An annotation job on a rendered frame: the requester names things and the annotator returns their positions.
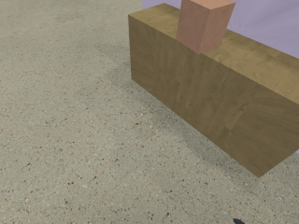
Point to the carton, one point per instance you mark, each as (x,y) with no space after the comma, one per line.
(202,23)

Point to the pedestal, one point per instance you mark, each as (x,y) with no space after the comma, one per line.
(242,95)

